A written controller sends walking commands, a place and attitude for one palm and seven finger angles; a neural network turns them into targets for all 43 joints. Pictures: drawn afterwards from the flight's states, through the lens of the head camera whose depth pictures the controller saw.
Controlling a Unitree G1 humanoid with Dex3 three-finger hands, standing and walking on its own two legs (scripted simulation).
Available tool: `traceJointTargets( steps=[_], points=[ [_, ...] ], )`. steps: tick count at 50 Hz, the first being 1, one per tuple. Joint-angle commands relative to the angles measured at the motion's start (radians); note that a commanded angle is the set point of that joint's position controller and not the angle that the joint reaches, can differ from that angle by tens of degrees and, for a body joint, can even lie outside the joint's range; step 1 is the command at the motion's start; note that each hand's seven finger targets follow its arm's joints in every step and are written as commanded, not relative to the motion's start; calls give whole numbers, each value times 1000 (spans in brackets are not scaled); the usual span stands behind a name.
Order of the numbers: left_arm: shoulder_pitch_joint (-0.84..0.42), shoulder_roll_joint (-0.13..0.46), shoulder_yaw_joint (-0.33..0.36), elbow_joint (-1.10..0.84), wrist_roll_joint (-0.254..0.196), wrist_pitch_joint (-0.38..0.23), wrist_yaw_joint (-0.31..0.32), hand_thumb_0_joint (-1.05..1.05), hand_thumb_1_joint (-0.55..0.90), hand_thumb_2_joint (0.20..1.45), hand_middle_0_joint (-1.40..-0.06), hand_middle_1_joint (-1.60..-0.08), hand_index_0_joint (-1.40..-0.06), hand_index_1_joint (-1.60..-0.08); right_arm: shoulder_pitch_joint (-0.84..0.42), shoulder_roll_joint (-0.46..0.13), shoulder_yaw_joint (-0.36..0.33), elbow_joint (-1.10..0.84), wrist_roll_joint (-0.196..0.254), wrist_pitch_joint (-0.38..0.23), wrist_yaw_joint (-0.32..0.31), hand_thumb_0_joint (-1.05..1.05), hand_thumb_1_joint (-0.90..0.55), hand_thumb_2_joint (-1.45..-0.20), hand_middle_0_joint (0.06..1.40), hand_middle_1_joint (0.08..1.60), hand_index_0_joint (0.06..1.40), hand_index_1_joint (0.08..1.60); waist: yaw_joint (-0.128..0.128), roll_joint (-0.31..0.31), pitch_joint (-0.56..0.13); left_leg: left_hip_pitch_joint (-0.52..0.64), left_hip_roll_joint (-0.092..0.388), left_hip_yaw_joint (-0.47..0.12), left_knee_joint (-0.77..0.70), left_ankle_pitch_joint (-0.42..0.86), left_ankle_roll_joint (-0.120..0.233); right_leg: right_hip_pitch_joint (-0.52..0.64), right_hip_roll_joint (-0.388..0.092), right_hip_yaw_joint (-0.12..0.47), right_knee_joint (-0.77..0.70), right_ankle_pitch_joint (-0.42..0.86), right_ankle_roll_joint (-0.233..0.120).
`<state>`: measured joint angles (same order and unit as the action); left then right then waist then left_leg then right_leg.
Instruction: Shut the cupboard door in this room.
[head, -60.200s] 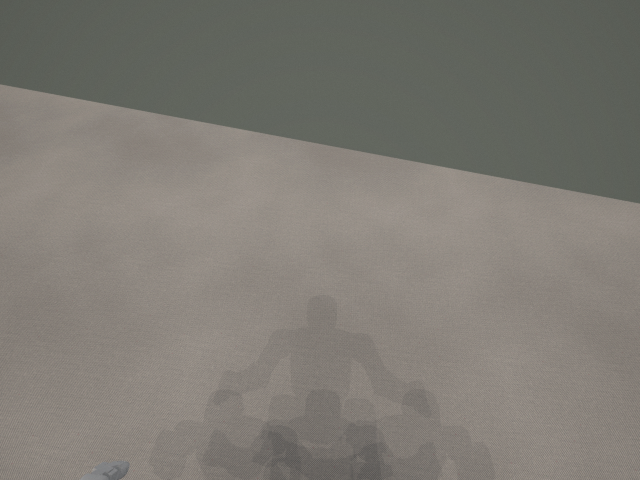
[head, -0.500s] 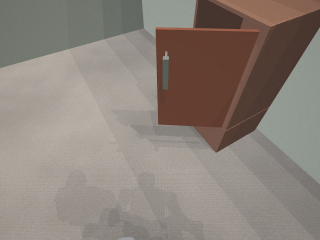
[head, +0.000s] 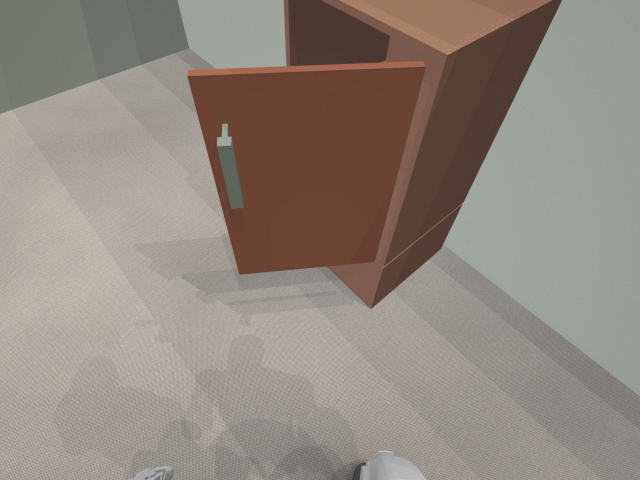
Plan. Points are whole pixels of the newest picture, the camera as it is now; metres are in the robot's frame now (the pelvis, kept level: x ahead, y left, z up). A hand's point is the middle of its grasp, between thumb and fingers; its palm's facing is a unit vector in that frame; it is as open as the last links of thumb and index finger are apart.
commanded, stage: take the last steps up to it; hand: left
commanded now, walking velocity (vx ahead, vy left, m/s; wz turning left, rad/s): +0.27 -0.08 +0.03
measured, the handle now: (231, 167) +0.64 +0.16 -0.04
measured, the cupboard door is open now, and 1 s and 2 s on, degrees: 56 56 56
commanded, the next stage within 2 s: come to a stop and stand still in 0.28 s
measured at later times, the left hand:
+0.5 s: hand (246, 476) +0.15 +0.10 -0.19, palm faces +0.12 -0.98 -0.14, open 7.4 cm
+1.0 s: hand (213, 443) +0.19 +0.15 -0.17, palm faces +0.06 -0.96 -0.28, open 7.4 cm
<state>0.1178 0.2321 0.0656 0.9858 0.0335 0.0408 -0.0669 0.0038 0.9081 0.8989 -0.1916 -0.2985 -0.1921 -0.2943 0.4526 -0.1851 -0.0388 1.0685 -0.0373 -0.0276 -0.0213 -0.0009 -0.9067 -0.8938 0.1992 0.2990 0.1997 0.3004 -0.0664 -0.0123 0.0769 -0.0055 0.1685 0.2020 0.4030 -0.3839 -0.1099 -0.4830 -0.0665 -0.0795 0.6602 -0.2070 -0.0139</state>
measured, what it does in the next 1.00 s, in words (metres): walks ahead: right foot, then left foot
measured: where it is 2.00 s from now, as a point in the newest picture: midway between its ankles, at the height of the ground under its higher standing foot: outside the picture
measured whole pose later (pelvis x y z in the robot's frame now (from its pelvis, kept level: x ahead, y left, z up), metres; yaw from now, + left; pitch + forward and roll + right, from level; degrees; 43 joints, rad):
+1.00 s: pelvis +0.19 -0.05 +0.00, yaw +2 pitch -1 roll +1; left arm 0.26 0.21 0.04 1.04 0.02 0.02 0.04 0.00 0.90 0.90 -0.20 -0.30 -0.20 -0.30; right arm 0.17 -0.23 -0.04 1.04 -0.01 0.05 -0.02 0.00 -0.91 -0.89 0.19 0.30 0.19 0.30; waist 0.01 -0.01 0.09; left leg -0.26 0.01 0.04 0.57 -0.20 -0.02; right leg -0.11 -0.02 -0.06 0.53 -0.41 -0.02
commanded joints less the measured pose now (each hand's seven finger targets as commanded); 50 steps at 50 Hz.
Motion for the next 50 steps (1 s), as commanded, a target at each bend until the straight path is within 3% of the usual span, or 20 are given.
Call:
traceJointTargets(
  steps=[1,2,3,5,7,9,15,18,20,22,23,25,31,32,34,35,40,46,48,50],
  points=[
    [364,189,47,58,0,-70,32,0,900,900,-200,-300,-200,-300,-47,-141,-33,-55,24,-19,11,0,-900,-900,200,300,200,300,214,-130,-199,-405,-8,28,447,257,109,675,-100,165,-241,-92,-92],
    [425,253,53,82,-10,-75,45,0,900,900,-200,-300,-200,-300,-68,-71,-16,-95,38,-18,7,0,-900,-900,200,300,200,300,211,-294,-245,-567,-130,-49,730,-276,97,719,-314,497,-372,-45,-177],
    [364,249,53,72,-17,-76,57,0,900,900,-200,-300,-200,-300,-101,-90,-22,-96,38,-13,3,0,-900,-900,200,300,200,300,188,-300,-233,-619,-96,-167,866,-224,119,637,-322,529,-431,-47,-194],
    [173,135,21,26,-21,-72,72,0,900,900,-200,-300,-200,-300,-133,-98,-33,-79,26,-10,4,0,-900,-900,200,300,200,300,104,-105,-117,-598,-25,-211,874,-53,119,448,-265,350,-431,-82,-197],
    [98,61,-3,7,-14,-87,75,0,900,900,-200,-300,-200,-300,-88,-59,-22,-52,11,6,11,0,-900,-900,200,300,200,300,43,-93,-87,-500,-19,-182,765,21,104,302,-195,170,-442,62,-166],
    [104,36,-12,23,-12,-99,76,0,900,900,-200,-300,-200,-300,-63,-41,-17,-41,6,17,13,0,-900,-900,200,300,200,300,22,-105,-81,-472,-35,-159,665,37,92,285,-175,118,-450,173,-174],
    [147,55,-9,56,-8,-106,77,0,900,900,-200,-300,-200,-300,-164,-18,-7,-81,12,5,23,0,-900,-900,200,300,200,300,39,-69,-51,-423,-70,-123,330,58,91,338,-195,145,-443,205,-211],
    [158,50,-11,75,-21,-102,78,0,900,900,-200,-300,-200,-300,-162,-32,1,-66,12,-11,16,0,-900,-900,200,300,200,300,31,-62,-54,-308,-99,-106,157,164,102,365,-158,117,-359,264,-168],
    [189,7,-20,81,-22,-94,82,0,900,900,-200,-300,-200,-300,-93,-79,-2,-34,10,-25,9,0,-900,-900,200,300,200,300,13,73,-79,-91,-40,-214,65,498,144,245,-71,54,-167,263,-83],
    [220,-36,-42,71,-30,-81,98,0,900,900,-200,-300,-200,-300,-82,-130,6,-31,14,-15,-20,0,-900,-900,200,300,200,300,33,183,-112,-32,176,-392,46,1015,285,204,23,6,-61,-121,5],
    [230,-27,-46,82,-31,-65,105,0,900,900,-200,-300,-200,-300,-132,-126,18,-30,22,-9,-32,0,-900,-900,200,300,200,300,56,243,-126,-49,177,-393,24,1142,301,232,14,33,-66,-235,27],
    [226,-6,-45,95,-31,-45,109,0,900,900,-200,-300,-200,-300,-205,-114,21,-33,34,3,-41,0,-900,-900,200,300,200,300,78,183,-75,-82,132,-325,9,1127,274,270,-5,60,-130,-165,24],
    [236,75,-11,57,-16,-37,125,0,900,900,-200,-300,-200,-300,-217,-131,-30,-67,31,59,-38,0,-900,-900,200,300,200,300,54,-52,-154,-93,-16,-173,201,782,146,340,-105,147,-171,758,-23],
    [242,91,-5,50,-15,-35,127,0,900,900,-200,-300,-200,-300,-224,-121,-33,-77,29,67,-35,0,-900,-900,200,300,200,300,64,-93,-164,-162,-49,-144,247,624,130,389,-141,166,-163,906,-35],
    [267,101,-1,49,-5,-28,127,0,900,900,-200,-300,-200,-300,-289,-81,-30,-106,30,81,-24,0,-900,-900,200,300,200,300,102,-176,-107,-399,-166,-131,431,-81,90,484,-260,247,-195,1171,-122],
    [276,101,0,45,0,-23,129,0,900,900,-200,-300,-200,-300,-310,-73,-29,-118,29,85,-23,0,-900,-900,200,300,200,300,114,-162,-86,-451,-181,-162,538,-173,89,496,-293,248,-208,1197,-155],
    [217,112,0,12,-4,-25,126,0,900,900,-200,-300,-200,-300,-348,-73,-23,-109,31,87,-5,0,-900,-900,200,300,200,300,97,-145,-51,-507,-170,-188,600,-98,70,520,-222,167,-233,922,-162],
    [193,129,-2,18,-8,-34,122,0,900,900,-200,-300,-200,-300,-313,-78,-4,-88,33,68,2,0,-900,-900,200,300,200,300,90,-156,-68,-337,-162,-146,240,29,74,490,-181,158,-207,763,-147],
    [165,127,-8,24,-21,-38,119,0,900,900,-200,-300,-200,-300,-224,-91,-1,-55,28,53,0,0,-900,-900,200,300,200,300,50,-129,-93,-171,-156,-153,34,307,89,427,-131,127,-122,677,-82],
    [210,58,-22,13,-23,-27,123,0,900,900,-200,-300,-200,-300,-154,-176,-15,-42,23,35,-5,0,-900,-900,200,300,200,300,65,60,-161,-21,61,-345,81,859,205,310,-24,64,-50,157,1]
  ],
)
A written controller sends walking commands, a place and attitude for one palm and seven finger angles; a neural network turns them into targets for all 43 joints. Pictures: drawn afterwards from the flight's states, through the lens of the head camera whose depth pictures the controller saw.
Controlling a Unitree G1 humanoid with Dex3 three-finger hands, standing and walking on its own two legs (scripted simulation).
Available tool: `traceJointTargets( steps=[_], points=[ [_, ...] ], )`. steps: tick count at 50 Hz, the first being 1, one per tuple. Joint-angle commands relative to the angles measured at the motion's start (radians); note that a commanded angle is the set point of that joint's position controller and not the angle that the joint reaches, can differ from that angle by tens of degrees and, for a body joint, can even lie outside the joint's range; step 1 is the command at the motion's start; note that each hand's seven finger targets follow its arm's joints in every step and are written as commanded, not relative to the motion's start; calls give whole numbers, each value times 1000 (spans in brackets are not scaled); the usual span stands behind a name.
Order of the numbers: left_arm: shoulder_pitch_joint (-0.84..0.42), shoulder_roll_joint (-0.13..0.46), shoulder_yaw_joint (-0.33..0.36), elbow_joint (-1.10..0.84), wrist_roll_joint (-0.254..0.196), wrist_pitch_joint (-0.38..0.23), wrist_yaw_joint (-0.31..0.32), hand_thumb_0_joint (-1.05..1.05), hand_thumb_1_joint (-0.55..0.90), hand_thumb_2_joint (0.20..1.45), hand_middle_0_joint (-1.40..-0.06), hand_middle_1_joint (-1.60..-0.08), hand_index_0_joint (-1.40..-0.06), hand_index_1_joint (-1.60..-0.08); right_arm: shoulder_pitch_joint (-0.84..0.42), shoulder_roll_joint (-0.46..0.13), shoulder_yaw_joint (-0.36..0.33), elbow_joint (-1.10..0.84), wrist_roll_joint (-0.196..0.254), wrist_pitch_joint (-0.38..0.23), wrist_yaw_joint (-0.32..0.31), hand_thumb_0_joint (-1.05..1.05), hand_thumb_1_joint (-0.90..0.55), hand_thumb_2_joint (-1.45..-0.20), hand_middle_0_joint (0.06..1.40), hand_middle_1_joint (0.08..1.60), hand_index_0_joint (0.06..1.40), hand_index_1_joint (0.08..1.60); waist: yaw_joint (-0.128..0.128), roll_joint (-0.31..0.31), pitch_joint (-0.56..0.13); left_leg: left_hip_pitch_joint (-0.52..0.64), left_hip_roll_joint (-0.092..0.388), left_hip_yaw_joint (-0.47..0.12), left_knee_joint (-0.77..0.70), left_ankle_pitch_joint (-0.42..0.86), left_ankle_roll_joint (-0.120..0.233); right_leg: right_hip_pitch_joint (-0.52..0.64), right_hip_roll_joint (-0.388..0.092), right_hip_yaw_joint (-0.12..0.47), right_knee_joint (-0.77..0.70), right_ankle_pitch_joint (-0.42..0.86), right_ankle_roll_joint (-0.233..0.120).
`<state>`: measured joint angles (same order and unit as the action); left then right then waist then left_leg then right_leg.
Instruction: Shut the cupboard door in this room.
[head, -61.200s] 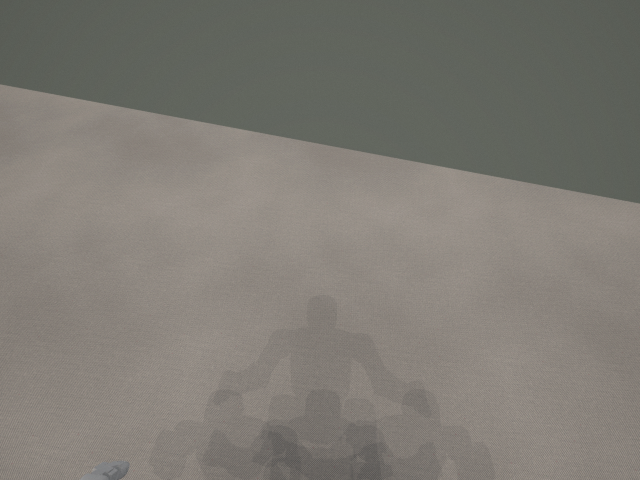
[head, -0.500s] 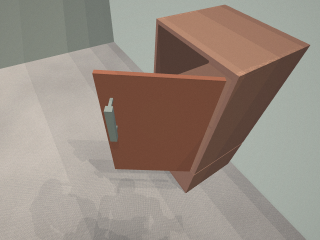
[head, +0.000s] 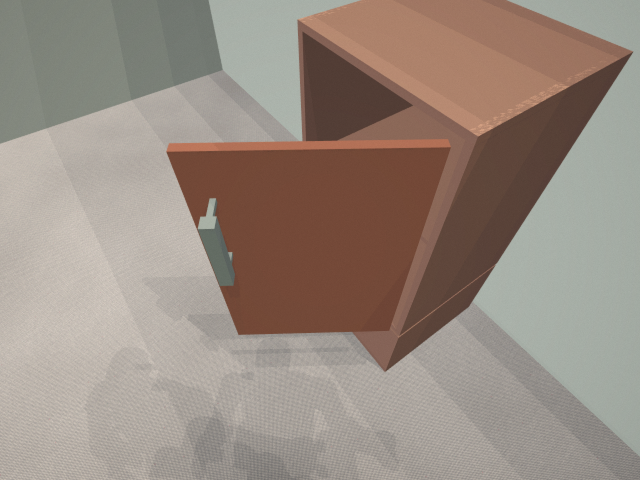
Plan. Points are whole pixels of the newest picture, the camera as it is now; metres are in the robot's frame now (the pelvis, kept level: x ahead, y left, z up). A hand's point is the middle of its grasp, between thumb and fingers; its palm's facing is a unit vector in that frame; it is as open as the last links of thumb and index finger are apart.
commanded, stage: come to a stop and stand still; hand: left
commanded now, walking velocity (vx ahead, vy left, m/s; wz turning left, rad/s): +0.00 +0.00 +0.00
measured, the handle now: (220, 243) +0.46 +0.20 -0.04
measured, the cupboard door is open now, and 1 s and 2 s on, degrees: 56 56 56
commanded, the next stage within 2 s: look again from close up in 0.54 s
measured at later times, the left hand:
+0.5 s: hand out of the picture -0.03 +0.18 -0.17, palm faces +0.03 -0.99 -0.16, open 7.4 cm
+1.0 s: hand out of the picture -0.05 +0.21 -0.17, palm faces +0.02 -0.97 -0.22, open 7.4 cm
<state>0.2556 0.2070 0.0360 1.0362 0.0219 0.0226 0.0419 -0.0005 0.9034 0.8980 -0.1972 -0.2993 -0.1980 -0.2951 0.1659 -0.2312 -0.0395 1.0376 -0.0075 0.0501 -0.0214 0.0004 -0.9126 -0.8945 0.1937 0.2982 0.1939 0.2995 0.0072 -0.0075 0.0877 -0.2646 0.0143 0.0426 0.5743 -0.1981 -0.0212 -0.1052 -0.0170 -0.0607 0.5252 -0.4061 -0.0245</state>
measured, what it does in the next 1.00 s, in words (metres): shifts its weight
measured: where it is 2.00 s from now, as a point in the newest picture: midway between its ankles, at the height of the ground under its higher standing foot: outside the picture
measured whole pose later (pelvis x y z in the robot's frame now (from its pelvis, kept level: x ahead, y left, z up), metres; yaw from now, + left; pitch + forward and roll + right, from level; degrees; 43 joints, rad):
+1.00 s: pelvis -0.05 +0.04 +0.00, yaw +0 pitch -1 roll +0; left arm 0.33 0.15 0.00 1.06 0.02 0.00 0.04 0.00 0.91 0.90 -0.20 -0.30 -0.20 -0.29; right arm 0.31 -0.17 0.00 1.05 -0.02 0.00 -0.02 0.02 -0.94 -0.89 0.20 0.30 0.20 0.30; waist -0.01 0.03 0.01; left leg -0.30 -0.02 0.06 0.54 -0.22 0.05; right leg -0.17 -0.05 -0.05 0.54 -0.34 0.02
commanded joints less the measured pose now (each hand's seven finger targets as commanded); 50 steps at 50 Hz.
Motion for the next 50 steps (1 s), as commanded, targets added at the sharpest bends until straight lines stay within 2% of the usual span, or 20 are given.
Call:
traceJointTargets(
  steps=[1,2,4,6,8,9,10,13,20,31,32,33,34,35,36,37,39,44,47,50],
  points=[
    [73,61,-1,-38,-10,-4,18,0,900,900,-200,-300,-200,-300,116,-140,-9,-10,-7,-42,-10,0,-900,-900,200,300,200,300,4,85,-141,199,255,-200,-112,742,155,-69,-38,46,72,62,16],
    [53,57,-4,-32,-14,4,16,0,900,900,-200,-300,-200,-300,88,-135,-1,-6,-6,-46,-18,0,-900,-900,200,300,200,300,11,155,-105,144,252,-227,-148,740,170,-59,-32,40,69,-16,24],
    [38,66,-8,-14,-18,11,10,0,900,900,-200,-300,-200,-300,64,-110,11,-3,-5,-49,-28,0,-900,-900,200,300,200,300,19,164,-75,114,223,-218,-186,688,159,-37,-42,54,29,22,23],
    [63,64,-13,15,-16,4,5,0,900,900,-200,-300,-200,-300,41,-96,15,-4,0,-49,-28,0,-900,-900,200,300,200,300,31,91,-85,98,169,-178,-172,516,117,19,-55,74,-105,186,14],
    [48,73,-16,32,-13,-10,0,0,900,900,-200,-300,-200,-300,49,-69,16,10,4,-45,-21,0,-900,-900,200,300,200,300,4,-12,-73,114,101,-110,-158,298,53,5,-97,110,-178,346,-6],
    [28,76,-17,32,-16,-15,-3,0,900,900,-200,-300,-200,-300,74,-64,15,21,5,-46,-18,0,-900,-900,200,300,200,300,-8,-14,-67,118,94,-101,-183,229,40,-5,-107,111,-190,332,-10],
    [18,75,-16,31,-13,-16,-4,0,900,900,-200,-300,-200,-300,81,-55,16,32,3,-45,-16,0,-900,-900,200,300,200,300,-8,-38,-40,113,93,-99,-191,211,39,-10,-99,102,-199,329,-9],
    [31,58,-18,44,-13,-19,-4,0,900,900,-200,-300,-200,-300,106,-45,19,50,0,-53,-16,0,-900,-900,200,300,200,300,-12,-27,-53,127,92,-96,-210,213,39,-3,-97,103,-216,316,-5],
    [69,42,-24,70,-12,-21,-5,0,900,900,-200,-300,-200,-300,136,-31,27,73,1,-56,-16,0,-900,-900,200,300,200,300,-7,-23,13,102,85,-91,-242,134,39,-24,-91,96,-262,238,-2],
    [123,6,-28,96,-15,-23,-1,0,900,900,-200,-300,-200,-300,197,-10,29,94,0,-63,-24,0,-900,-900,200,300,200,300,-11,-5,8,98,83,-97,-240,148,44,-22,-87,91,-247,242,-5],
    [173,30,-43,84,11,-80,36,0,900,900,-200,-300,-200,-300,71,-24,40,19,3,-94,-3,0,-900,-900,200,300,200,300,29,85,21,45,77,-47,0,315,21,-100,-143,140,-211,697,6],
    [142,87,-23,46,-3,-80,29,0,900,900,-200,-300,-200,-300,158,22,36,-2,1,-83,2,0,-900,-900,200,300,200,300,-43,74,-21,39,60,-68,-43,58,36,-82,-164,125,-174,558,-23],
    [98,61,-27,34,-7,-74,22,0,900,900,-200,-300,-200,-300,209,9,34,8,-3,-78,1,0,-900,-900,200,300,200,300,-52,82,-49,21,68,-80,-72,35,43,-88,-116,99,-141,300,-36],
    [110,43,-25,23,-2,-74,18,0,900,900,-200,-300,-200,-300,223,3,34,3,-8,-88,2,0,-900,-900,200,300,200,300,-33,126,-91,29,80,-97,-68,159,50,-63,-96,78,-109,318,-34],
    [131,38,-25,24,-6,-69,15,0,900,900,-200,-300,-200,-300,220,-8,34,-7,-5,-89,-2,0,-900,-900,200,300,200,300,-27,110,-128,41,87,-110,-73,190,62,-52,-79,71,-90,264,-30],
    [138,22,-27,26,-7,-64,15,0,900,900,-200,-300,-200,-300,212,-14,31,-16,-4,-89,-5,0,-900,-900,200,300,200,300,-22,78,-113,33,92,-121,-77,192,72,-67,-67,66,-86,222,-26],
    [142,9,-32,23,-7,-53,12,0,900,900,-200,-300,-200,-300,206,-20,30,-30,-3,-83,-8,0,-900,-900,200,300,200,300,-18,12,-51,-10,92,-131,-105,99,80,-102,-58,64,-94,133,-22],
    [132,19,-31,4,-2,-34,7,0,900,900,-200,-300,-200,-300,185,-25,24,-34,-6,-69,1,0,-900,-900,200,300,200,300,-12,-9,61,-87,76,-148,-205,-179,76,-180,-49,72,-103,-31,-19],
    [146,29,-31,-2,-2,-33,4,0,900,900,-200,-300,-200,-300,170,-30,24,-32,-8,-68,4,0,-900,-900,200,300,200,300,-2,-9,49,-90,74,-152,-235,-221,78,-172,-53,74,-103,-28,-16],
    [148,37,-31,-8,0,-37,2,0,900,900,-200,-300,-200,-300,174,-25,25,-26,-7,-72,5,0,-900,-900,200,300,200,300,-3,-24,25,-59,71,-135,-230,-163,77,-166,-61,79,-118,-2,-16]
  ],
)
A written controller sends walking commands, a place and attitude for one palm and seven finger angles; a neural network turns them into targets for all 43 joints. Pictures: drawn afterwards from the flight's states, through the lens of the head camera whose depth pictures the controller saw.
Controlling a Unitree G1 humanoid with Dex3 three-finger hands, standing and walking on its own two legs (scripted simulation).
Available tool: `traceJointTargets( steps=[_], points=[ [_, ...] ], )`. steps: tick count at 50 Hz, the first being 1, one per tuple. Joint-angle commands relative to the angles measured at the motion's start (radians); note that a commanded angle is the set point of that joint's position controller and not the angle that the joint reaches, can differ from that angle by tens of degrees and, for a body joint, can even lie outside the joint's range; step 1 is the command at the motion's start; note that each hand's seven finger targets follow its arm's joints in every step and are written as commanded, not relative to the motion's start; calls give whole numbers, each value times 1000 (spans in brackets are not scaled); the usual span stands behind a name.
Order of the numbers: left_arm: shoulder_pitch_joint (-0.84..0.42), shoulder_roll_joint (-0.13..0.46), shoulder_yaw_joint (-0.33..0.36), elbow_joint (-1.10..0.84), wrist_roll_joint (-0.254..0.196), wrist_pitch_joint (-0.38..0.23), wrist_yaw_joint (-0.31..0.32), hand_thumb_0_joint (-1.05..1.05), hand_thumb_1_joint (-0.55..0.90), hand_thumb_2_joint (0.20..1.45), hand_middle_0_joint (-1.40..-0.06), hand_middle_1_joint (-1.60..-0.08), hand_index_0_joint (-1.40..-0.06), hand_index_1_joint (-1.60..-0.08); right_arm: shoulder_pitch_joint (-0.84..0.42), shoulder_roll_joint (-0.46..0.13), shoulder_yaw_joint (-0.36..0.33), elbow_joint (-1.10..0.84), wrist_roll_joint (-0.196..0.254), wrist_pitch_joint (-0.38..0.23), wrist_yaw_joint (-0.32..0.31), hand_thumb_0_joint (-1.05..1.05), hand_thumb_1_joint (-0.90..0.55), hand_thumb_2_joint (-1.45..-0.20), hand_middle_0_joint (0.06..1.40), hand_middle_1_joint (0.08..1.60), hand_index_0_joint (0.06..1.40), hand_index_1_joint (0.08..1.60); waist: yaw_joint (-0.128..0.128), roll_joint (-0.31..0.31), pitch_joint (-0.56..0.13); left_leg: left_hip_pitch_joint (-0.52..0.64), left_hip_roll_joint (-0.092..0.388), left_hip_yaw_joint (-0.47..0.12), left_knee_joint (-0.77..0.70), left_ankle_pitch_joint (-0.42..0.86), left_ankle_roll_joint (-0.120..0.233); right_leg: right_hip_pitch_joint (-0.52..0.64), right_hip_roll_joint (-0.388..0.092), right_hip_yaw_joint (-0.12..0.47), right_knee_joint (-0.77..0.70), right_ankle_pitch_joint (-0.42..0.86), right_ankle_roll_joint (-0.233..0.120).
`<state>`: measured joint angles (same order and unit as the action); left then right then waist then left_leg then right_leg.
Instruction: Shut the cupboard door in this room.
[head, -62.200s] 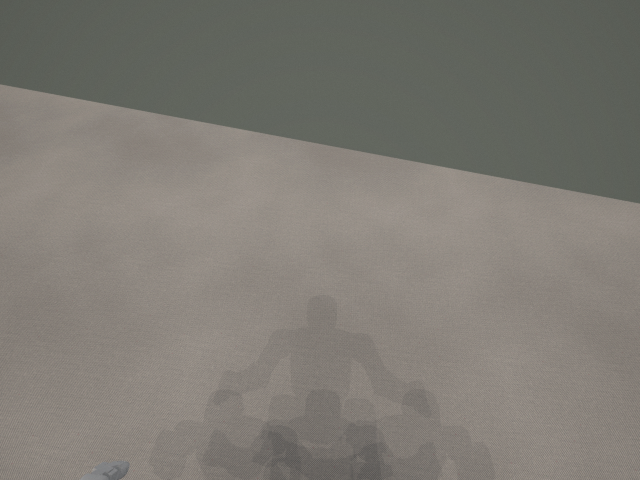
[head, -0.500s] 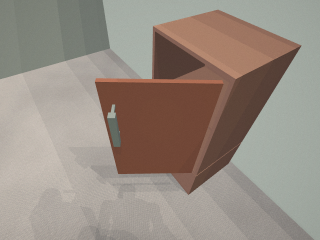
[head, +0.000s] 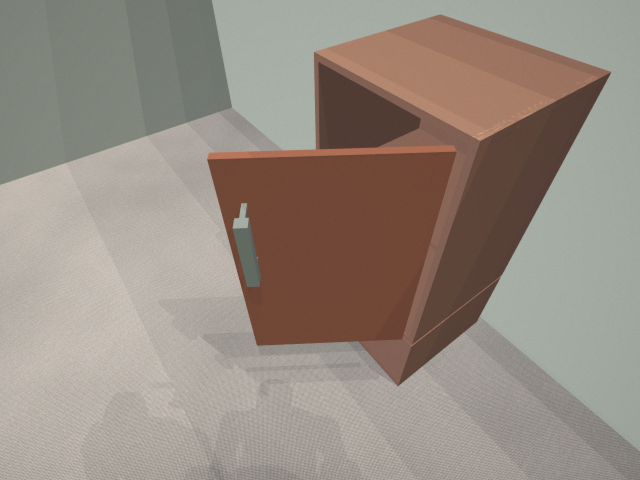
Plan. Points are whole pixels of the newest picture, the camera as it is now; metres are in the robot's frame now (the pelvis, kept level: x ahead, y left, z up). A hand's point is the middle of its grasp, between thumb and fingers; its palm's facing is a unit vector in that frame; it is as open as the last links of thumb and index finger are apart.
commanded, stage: look again from close up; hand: left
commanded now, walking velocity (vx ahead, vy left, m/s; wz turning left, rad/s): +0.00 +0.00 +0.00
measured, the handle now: (249, 246) +0.51 +0.16 -0.04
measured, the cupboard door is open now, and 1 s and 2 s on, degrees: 56 56 56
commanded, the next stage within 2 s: shuffle to correct the standing spot in 0.14 s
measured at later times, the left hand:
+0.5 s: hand out of the picture -0.02 +0.15 -0.18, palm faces +0.04 -0.99 -0.16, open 7.4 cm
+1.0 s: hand out of the picture +0.11 +0.12 -0.17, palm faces +0.10 -0.97 -0.23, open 7.3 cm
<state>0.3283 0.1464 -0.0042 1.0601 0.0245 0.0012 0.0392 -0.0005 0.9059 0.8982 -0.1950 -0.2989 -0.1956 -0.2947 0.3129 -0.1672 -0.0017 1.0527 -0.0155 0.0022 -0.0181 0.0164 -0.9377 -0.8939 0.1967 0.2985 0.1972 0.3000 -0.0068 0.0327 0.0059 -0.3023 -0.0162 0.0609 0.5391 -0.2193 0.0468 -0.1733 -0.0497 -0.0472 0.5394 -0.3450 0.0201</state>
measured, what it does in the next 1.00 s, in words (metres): walks ahead: right foot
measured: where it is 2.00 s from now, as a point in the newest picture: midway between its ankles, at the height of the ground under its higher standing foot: outside the picture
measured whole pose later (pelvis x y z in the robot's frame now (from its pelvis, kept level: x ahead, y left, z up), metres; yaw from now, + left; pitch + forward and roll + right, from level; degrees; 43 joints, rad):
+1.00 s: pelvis +0.08 -0.07 -0.01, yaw +5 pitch +0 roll +1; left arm 0.24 0.16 0.02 1.03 0.03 -0.02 0.03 0.01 0.93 0.90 -0.20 -0.30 -0.20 -0.29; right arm 0.26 -0.16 -0.03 1.09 -0.01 0.02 -0.03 0.00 -0.91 -0.89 0.20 0.30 0.20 0.30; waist 0.00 0.01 0.05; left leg -0.29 0.03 0.02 0.73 -0.48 -0.01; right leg -0.31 -0.05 -0.10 0.64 -0.33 -0.02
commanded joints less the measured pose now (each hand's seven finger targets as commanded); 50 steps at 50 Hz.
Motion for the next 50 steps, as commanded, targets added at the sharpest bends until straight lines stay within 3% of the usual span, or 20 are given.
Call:
traceJointTargets(
  steps=[1,12,18,22,26,29,32,33,34,35,36,37,40,42,43,44,45,46,48,50],
  points=[
    [75,100,9,-31,-5,-16,4,0,900,900,-200,-300,-200,-300,23,-96,-13,-38,1,-26,1,0,-900,-900,200,300,200,300,11,-52,95,-6,102,-150,-192,-125,8,-101,-30,72,-131,-50,-59],
    [70,113,4,-10,-8,-21,1,0,900,900,-200,-300,-200,-300,7,-98,-10,-3,8,-34,-2,0,-900,-900,200,300,200,300,11,-48,58,72,108,-119,-165,40,1,-76,-44,76,-158,65,-49],
    [99,99,10,7,1,-10,-8,0,900,900,-200,-300,-200,-300,5,-104,-24,2,-2,-19,-1,0,-900,-900,200,300,200,300,10,-12,118,-25,123,-183,-200,-270,26,-106,-17,23,-111,-156,-54],
    [131,90,17,7,5,-12,-14,0,900,900,-200,-300,-200,-300,7,-104,-36,-10,-4,-19,-2,0,-900,-900,200,300,200,300,17,2,118,-64,140,-229,-196,-295,53,-98,-13,6,-83,-146,-61],
    [161,96,26,15,3,-22,-14,0,900,900,-200,-300,-200,-300,3,-75,-32,-22,-3,-30,-4,0,-900,-900,200,300,200,300,24,-65,86,-87,93,-135,-42,-78,40,-36,-55,40,-133,-91,-80],
    [197,117,38,31,3,-27,-7,0,900,900,-200,-300,-200,-300,-16,-40,-24,-30,-4,-40,-6,0,-900,-900,200,300,200,300,26,-190,64,-139,43,-9,140,35,16,57,-134,108,-154,154,-122],
    [197,114,39,36,7,-23,-4,0,900,900,-200,-300,-200,-300,-7,-30,-24,-17,-6,-44,-7,0,-900,-900,200,300,200,300,5,-116,57,-55,55,21,103,79,20,40,-122,38,-45,384,-126],
    [179,100,34,33,4,-19,-6,0,900,900,-200,-300,-200,-300,52,-55,-29,11,-7,-47,-11,0,-900,-900,200,300,200,300,-26,-27,28,95,98,-28,34,246,38,-40,-64,-37,78,412,-97],
    [156,77,29,17,1,-21,-8,0,900,900,-200,-300,-200,-300,148,-114,-44,51,-13,-48,-24,0,-900,-900,200,300,200,300,-58,126,-14,270,221,-209,-15,457,105,-199,5,-97,260,274,-56],
    [76,68,24,-22,-1,-24,-9,0,900,900,-200,-300,-200,-300,258,-162,-56,80,-16,-47,-38,0,-900,-900,200,300,200,300,-103,276,-13,387,359,-422,-99,749,208,-378,63,-89,468,-162,-42],
    [-4,89,37,-54,2,-19,-8,0,900,900,-200,-300,-200,-300,276,-170,-56,91,-19,-43,-45,0,-900,-900,200,300,200,300,-104,187,15,378,432,-476,-114,824,250,-463,33,3,582,-292,-59],
    [-38,79,42,-65,3,-16,-11,0,900,900,-200,-300,-200,-300,226,-153,-52,76,-20,-44,-47,0,-900,-900,200,300,200,300,-82,99,53,306,434,-426,-114,774,242,-466,-7,50,591,-263,-60],
    [26,10,40,-53,-9,0,-22,0,900,900,-200,-300,-200,-300,7,-127,-40,1,-18,-44,-47,0,-900,-900,200,300,200,300,13,125,56,73,314,-226,-152,590,146,-224,-28,37,327,-170,-43],
    [122,2,38,-11,-8,-5,-21,0,900,900,-200,-300,-200,-300,-58,-125,-35,-15,-8,-37,-40,0,-900,-900,200,300,200,300,62,94,18,-14,228,-134,-93,417,82,-25,9,-26,80,94,-21],
    [158,30,41,6,-5,-14,-19,0,900,900,-200,-300,-200,-300,-52,-115,-35,-15,-3,-34,-32,0,-900,-900,200,300,200,300,73,24,-1,-39,167,-90,-35,248,35,58,7,-32,-45,220,-6],
    [161,94,47,6,-1,-29,-11,0,900,900,-200,-300,-200,-300,-26,-71,-32,-15,5,-29,-24,0,-900,-900,200,300,200,300,60,-132,-13,-67,91,-50,38,-28,-21,77,-100,107,-117,347,-23],
    [110,151,47,-12,-2,-34,-6,0,900,900,-200,-300,-200,-300,11,-26,-25,-21,8,-18,-17,0,-900,-900,200,300,200,300,25,-235,-2,-68,36,-15,74,-219,-50,24,-240,240,-168,469,-93],
    [72,184,48,-34,0,-30,-8,0,900,900,-200,-300,-200,-300,20,-20,-30,-18,8,-8,-14,0,-900,-900,200,300,200,300,18,-180,-4,-13,27,-14,142,-277,-51,-48,-294,246,-188,493,-135],
    [25,170,46,-46,2,-34,-2,0,900,900,-200,-300,-200,-300,-21,-22,-33,-20,5,7,-15,0,-900,-900,200,300,200,300,29,-298,42,-78,45,-34,276,-322,-52,-51,-286,264,-163,741,-167],
    [17,164,49,-50,5,-31,7,0,900,900,-200,-300,-200,-300,-20,-24,-36,-11,11,8,-14,0,-900,-900,200,300,200,300,34,-220,-10,-102,39,-32,332,-324,-60,41,-289,223,-111,918,-208]
  ],
)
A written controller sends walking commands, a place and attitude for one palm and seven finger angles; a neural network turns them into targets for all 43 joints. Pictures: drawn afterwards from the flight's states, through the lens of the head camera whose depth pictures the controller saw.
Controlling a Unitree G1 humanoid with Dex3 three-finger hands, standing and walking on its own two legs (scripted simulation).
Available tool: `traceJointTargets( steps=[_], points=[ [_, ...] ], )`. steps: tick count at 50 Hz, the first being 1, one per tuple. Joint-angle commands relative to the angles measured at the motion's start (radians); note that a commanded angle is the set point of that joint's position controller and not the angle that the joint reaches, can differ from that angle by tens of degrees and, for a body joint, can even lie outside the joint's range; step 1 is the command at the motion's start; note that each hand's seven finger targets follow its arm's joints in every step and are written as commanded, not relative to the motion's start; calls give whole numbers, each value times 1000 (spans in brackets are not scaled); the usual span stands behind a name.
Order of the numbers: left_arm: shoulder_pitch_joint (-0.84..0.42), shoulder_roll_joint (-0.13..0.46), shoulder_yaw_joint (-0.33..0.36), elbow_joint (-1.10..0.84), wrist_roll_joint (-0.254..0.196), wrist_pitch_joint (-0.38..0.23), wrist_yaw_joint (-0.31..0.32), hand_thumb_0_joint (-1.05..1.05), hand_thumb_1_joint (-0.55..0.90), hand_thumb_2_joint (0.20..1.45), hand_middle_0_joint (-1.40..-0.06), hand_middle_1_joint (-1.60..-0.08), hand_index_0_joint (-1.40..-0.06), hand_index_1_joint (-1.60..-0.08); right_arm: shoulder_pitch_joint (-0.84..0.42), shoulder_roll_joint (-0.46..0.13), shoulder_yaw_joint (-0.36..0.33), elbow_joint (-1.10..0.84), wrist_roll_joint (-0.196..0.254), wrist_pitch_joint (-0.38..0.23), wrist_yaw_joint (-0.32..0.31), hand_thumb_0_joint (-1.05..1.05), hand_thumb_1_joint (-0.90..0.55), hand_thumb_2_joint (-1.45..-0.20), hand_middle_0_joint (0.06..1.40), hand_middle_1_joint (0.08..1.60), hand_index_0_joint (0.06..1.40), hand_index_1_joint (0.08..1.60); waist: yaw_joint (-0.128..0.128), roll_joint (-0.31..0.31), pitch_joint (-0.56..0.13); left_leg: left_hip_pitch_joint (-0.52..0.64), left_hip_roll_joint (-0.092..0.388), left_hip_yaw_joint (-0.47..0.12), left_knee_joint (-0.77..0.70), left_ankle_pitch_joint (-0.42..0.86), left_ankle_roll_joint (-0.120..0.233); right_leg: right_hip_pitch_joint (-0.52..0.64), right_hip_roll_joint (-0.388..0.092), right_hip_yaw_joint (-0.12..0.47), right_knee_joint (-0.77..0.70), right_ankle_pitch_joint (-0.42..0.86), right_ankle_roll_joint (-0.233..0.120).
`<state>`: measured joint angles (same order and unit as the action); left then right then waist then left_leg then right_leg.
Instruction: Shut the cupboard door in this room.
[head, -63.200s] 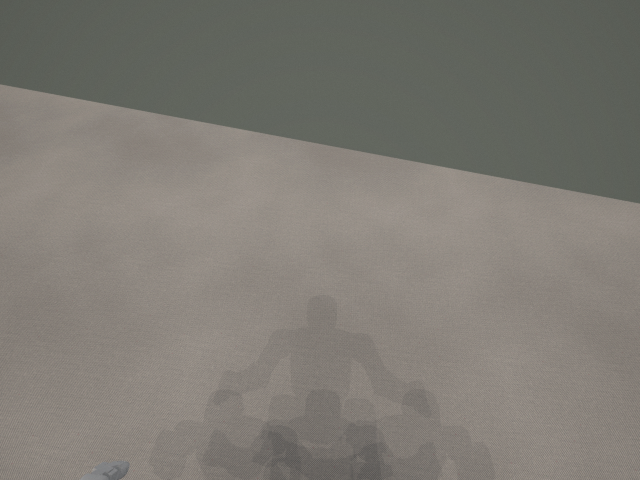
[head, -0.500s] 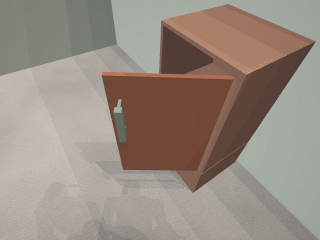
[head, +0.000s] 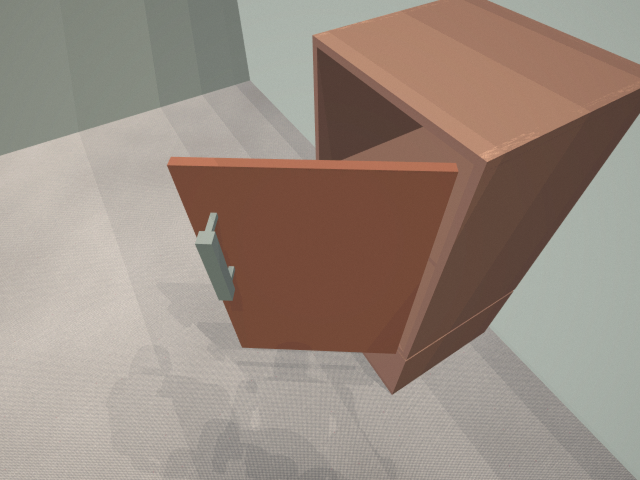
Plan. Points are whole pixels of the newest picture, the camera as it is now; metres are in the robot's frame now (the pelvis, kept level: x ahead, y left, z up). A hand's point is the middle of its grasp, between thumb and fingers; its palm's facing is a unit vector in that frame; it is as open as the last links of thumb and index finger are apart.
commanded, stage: come to a stop and stand still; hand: left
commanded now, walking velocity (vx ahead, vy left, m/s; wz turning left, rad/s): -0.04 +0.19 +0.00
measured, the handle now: (220, 258) +0.44 +0.19 -0.03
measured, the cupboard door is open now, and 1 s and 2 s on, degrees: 56 56 56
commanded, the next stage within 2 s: look again from close up in 0.74 s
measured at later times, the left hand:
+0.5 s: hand out of the picture -0.03 +0.20 -0.17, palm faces +0.07 -0.98 -0.19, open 7.4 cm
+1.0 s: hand out of the picture -0.07 +0.19 -0.17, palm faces +0.02 -0.98 -0.18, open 7.4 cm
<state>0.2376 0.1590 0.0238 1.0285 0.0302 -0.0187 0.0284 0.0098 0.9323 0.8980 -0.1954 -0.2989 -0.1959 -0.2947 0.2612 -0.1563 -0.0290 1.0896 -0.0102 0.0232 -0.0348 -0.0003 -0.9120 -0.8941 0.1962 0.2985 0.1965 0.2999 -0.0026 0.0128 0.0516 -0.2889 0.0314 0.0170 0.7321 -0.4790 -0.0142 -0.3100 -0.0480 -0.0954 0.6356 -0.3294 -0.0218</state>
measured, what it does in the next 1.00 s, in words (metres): steps on the spot: left foot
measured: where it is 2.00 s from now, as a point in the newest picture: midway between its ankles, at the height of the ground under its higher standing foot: outside the picture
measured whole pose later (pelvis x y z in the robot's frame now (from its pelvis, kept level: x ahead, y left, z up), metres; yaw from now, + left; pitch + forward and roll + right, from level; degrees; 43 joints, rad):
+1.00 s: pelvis -0.05 +0.03 +0.01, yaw +1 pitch +0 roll -1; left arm 0.35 0.12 -0.02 1.09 0.02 -0.01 0.04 0.00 0.90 0.90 -0.20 -0.30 -0.20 -0.29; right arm 0.35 -0.15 0.00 1.06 -0.02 0.00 -0.01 0.00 -0.91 -0.89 0.20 0.30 0.20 0.30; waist -0.02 0.04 0.02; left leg -0.31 -0.03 0.08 0.54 -0.24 0.07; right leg -0.23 -0.03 -0.05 0.53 -0.30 0.00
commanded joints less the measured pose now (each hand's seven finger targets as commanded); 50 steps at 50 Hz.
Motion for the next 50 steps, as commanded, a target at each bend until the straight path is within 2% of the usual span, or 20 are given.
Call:
traceJointTargets(
  steps=[1,5,9,10,11,12,13,16,20,23,24,26,31,36,41,42,43,44,45,50],
  points=[
    [114,161,25,-26,1,-7,20,0,900,900,-200,-300,-200,-300,13,-37,-9,-56,6,-12,5,0,-900,-900,200,300,200,300,42,-183,-72,-126,-18,15,145,-66,-3,204,-284,256,-192,936,-172],
    [88,190,44,-52,4,12,25,0,900,900,-200,-300,-200,-300,-24,-40,-14,-95,6,-4,13,0,-900,-900,200,300,200,300,52,-174,-98,-109,-35,32,64,-14,-12,218,-283,248,-208,785,-197],
    [10,183,43,-78,-6,26,21,0,900,900,-200,-300,-200,-300,60,-36,-9,-84,4,-11,17,0,-900,-900,200,300,200,300,-8,-181,-94,143,-33,59,-300,242,1,34,-199,184,-182,387,-99],
    [1,155,38,-91,-6,32,18,0,900,900,-200,-300,-200,-300,78,-59,-14,-75,1,-18,16,0,-900,-900,200,300,200,300,-12,-97,-84,211,10,27,-368,300,14,-24,-141,148,-130,226,-56],
    [12,107,32,-105,-13,42,12,0,900,900,-200,-300,-200,-300,51,-118,-19,-94,-10,-25,15,0,-900,-900,200,300,200,300,9,98,-59,153,148,-141,-416,392,75,-67,-51,89,-75,32,2],
    [15,82,25,-111,-11,44,11,0,900,900,-200,-300,-200,-300,6,-149,-18,-120,-15,-22,15,0,-900,-900,200,300,200,300,26,156,-26,18,239,-206,-454,410,145,-10,-18,34,-34,-87,29],
    [-13,85,22,-95,-3,52,14,0,900,900,-200,-300,-200,-300,-28,-121,-12,-122,-16,-30,11,0,-900,-900,200,300,200,300,16,190,-9,-17,225,-242,-509,402,168,7,-10,42,51,-129,29],
    [25,70,15,-58,-3,52,6,0,900,900,-200,-300,-200,-300,-53,-108,-4,-126,-14,-36,-2,0,-900,-900,200,300,200,300,33,111,-16,15,203,-187,-480,494,192,4,-18,78,130,-117,18],
    [55,51,6,-33,-5,38,4,0,900,900,-200,-300,-200,-300,-24,-109,-7,-111,-11,-42,-3,0,-900,-900,200,300,200,300,30,51,-47,113,177,-150,-433,572,184,35,-19,69,-45,-58,29],
    [103,79,-1,2,-7,17,9,0,900,900,-200,-300,-200,-300,-13,-94,1,-97,3,-47,1,0,-900,-900,200,300,200,300,25,-27,-64,94,91,-103,-369,443,98,133,-62,154,-273,159,12],
    [102,92,-5,5,-9,13,9,0,900,900,-200,-300,-200,-300,-6,-87,3,-93,4,-49,5,0,-900,-900,200,300,200,300,15,-22,-57,102,65,-85,-377,388,75,120,-92,172,-277,193,-3],
    [80,85,-8,9,-11,7,6,0,900,900,-200,-300,-200,-300,-3,-90,1,-74,0,-39,7,0,-900,-900,200,300,200,300,3,-121,-34,119,59,-63,-372,342,60,79,-83,172,-282,166,-7],
    [99,80,-14,24,-12,12,6,0,900,900,-200,-300,-200,-300,16,-88,12,-35,-2,-36,11,0,-900,-900,200,300,200,300,5,-36,27,82,59,-79,-436,203,57,44,-61,162,-310,22,-5],
    [135,67,-18,48,-12,10,6,0,900,900,-200,-300,-200,-300,44,-81,17,-10,-1,-39,10,0,-900,-900,200,300,200,300,12,-16,39,49,64,-92,-460,158,58,56,-54,153,-307,26,-5],
    [160,48,-20,65,-14,8,8,0,900,900,-200,-300,-200,-300,77,-68,18,12,-1,-43,6,0,-900,-900,200,300,200,300,14,-11,23,55,70,-95,-463,181,61,73,-52,145,-292,65,-8],
    [198,78,-33,87,5,-16,44,0,900,900,-200,-300,-200,-300,-19,-126,19,-61,3,-51,17,0,-900,-900,200,300,200,300,33,39,78,11,73,-37,-283,292,24,33,-73,143,-288,139,-13],
    [147,124,-20,34,-8,-16,35,0,900,900,-200,-300,-200,-300,49,-81,20,-82,-4,-37,26,0,-900,-900,200,300,200,300,-19,36,24,18,34,-51,-287,122,23,-4,-90,184,-301,-139,-35],
    [129,117,-17,16,-8,-15,30,0,900,900,-200,-300,-200,-300,89,-90,16,-80,-10,-35,26,0,-900,-900,200,300,200,300,-33,59,14,-1,37,-69,-289,82,37,-30,-69,175,-262,-192,-43],
    [138,105,-15,8,-7,-19,26,0,900,900,-200,-300,-200,-300,112,-79,18,-83,-16,-46,26,0,-900,-900,200,300,200,300,-26,124,-34,6,49,-92,-308,136,47,4,-56,150,-216,-84,-54],
    [154,56,-26,10,-9,-15,17,0,900,900,-200,-300,-200,-300,99,-84,18,-96,-6,-54,20,0,-900,-900,200,300,200,300,-3,-25,31,-58,69,-125,-387,106,78,36,-24,132,-195,-18,-37]
  ],
)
